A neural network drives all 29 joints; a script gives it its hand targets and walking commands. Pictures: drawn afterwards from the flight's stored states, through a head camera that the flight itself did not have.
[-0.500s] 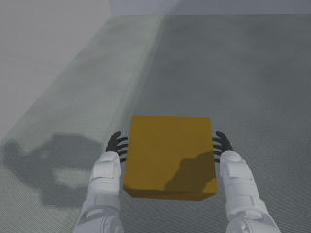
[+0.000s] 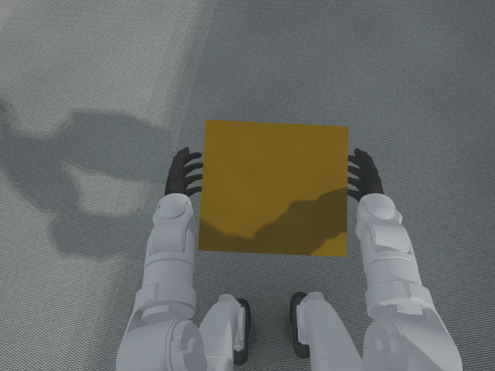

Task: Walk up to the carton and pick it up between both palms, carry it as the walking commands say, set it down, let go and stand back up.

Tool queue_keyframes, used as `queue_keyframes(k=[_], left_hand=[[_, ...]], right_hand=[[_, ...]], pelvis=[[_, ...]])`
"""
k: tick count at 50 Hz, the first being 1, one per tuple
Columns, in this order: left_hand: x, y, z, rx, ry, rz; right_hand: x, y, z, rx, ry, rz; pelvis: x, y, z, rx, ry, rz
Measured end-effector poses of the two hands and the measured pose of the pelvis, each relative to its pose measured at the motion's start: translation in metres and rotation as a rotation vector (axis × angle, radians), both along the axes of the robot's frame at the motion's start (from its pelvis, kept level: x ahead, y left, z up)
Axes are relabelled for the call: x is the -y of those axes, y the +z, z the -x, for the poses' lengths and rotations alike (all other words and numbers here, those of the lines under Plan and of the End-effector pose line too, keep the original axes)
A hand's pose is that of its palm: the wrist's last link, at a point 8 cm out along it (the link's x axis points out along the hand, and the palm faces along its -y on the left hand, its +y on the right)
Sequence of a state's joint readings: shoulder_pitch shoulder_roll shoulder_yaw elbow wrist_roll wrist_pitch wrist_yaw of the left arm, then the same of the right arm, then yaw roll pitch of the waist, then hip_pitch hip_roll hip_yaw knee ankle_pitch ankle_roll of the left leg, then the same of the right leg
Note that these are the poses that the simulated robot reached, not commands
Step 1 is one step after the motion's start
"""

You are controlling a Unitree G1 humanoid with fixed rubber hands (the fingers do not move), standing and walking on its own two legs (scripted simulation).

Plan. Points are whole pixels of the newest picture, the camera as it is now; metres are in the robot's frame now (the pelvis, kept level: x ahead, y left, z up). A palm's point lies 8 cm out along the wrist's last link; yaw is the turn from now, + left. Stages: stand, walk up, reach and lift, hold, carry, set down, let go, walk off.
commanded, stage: set down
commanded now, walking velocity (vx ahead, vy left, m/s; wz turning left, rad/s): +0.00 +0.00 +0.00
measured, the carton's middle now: (269, 192) +0.41 +0.00 -0.14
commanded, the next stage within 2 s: none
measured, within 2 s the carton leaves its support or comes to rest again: neither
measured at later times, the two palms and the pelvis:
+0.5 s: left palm (196, 195) +0.41 +0.14 -0.14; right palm (352, 194) +0.41 -0.17 -0.15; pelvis -0.03 -0.01 -0.08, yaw +1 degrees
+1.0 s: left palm (199, 194) +0.44 +0.16 -0.23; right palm (334, 193) +0.44 -0.15 -0.24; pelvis -0.03 +0.00 -0.16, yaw +0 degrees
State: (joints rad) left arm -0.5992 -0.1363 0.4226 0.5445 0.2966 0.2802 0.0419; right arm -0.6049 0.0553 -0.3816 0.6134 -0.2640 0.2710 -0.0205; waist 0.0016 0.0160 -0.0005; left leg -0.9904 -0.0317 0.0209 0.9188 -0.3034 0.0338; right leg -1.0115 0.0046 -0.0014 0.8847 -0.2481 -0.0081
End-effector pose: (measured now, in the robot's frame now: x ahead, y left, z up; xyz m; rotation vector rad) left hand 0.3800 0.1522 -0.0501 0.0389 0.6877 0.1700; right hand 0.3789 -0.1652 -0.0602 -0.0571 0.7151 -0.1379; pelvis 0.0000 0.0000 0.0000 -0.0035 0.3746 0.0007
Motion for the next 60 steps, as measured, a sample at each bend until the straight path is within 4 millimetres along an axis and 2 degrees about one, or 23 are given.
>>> queue_keyframes(k=[10, 25, 33, 41, 53, 60], left_hand=[[-0.001, -0.034, -0.008, -0.001, 0.016, 0.017], [0.01, -0.09, -0.027, 0.004, 0.071, 0.006], [0.01, -0.112, -0.04, 0.025, 0.063, -0.017], [0.003, -0.136, -0.054, 0.027, 0.058, -0.021], [-0.004, -0.197, -0.064, 0.006, 0.02, -0.01], [0.0, -0.214, -0.075, 0.018, 0.002, 0.005]], right_hand=[[-0.003, -0.029, -0.014, -0.005, -0.018, 0.022], [0.003, -0.093, -0.031, -0.017, -0.054, 0.002], [0.002, -0.116, -0.044, 0.001, -0.069, -0.018], [-0.005, -0.139, -0.053, 0.004, -0.066, -0.012], [-0.01, -0.189, -0.065, -0.005, -0.08, 0.01], [-0.006, -0.206, -0.074, 0.014, -0.093, 0.017]], pelvis=[[-0.001, -0.029, 0.011, -0.105, 0.002, 0.004], [0.012, -0.082, 0.028, -0.232, 0.007, -0.013], [0.015, -0.107, 0.03, -0.293, 0.008, -0.018], [0.012, -0.128, 0.032, -0.337, 0.006, -0.011], [-0.001, -0.165, 0.035, -0.409, 0.003, 0.015], [-0.003, -0.184, 0.035, -0.42, 0.001, 0.022]])
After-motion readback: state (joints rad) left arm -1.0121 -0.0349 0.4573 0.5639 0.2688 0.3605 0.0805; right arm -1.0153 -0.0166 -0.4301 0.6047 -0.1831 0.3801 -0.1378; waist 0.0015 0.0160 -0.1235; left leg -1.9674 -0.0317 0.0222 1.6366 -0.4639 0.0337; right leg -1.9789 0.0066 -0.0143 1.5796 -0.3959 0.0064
